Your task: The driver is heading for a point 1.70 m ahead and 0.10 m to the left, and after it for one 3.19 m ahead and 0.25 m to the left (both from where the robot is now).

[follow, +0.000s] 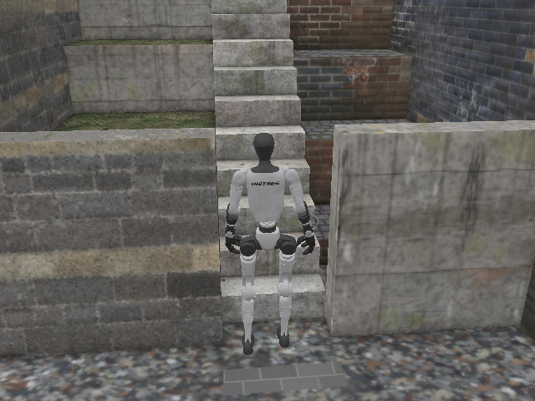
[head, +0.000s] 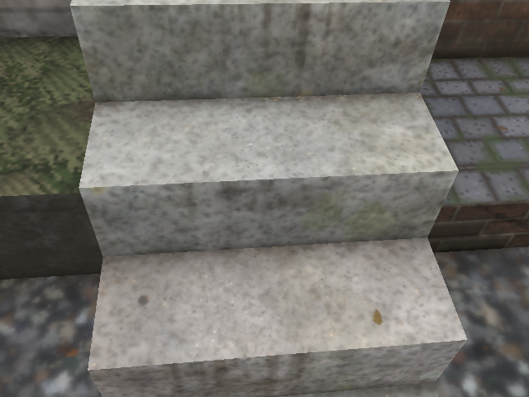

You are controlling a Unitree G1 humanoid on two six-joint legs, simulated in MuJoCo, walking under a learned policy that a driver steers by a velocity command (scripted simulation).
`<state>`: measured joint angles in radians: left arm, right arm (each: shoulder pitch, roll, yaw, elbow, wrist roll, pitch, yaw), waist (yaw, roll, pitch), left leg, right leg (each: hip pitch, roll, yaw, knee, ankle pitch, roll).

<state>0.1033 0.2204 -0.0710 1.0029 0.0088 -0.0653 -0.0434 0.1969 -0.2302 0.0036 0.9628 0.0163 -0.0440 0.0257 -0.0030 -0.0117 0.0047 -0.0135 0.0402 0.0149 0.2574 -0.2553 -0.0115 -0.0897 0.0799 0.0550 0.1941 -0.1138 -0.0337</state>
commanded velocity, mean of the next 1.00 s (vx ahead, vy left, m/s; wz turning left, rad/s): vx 0.39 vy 0.00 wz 0.00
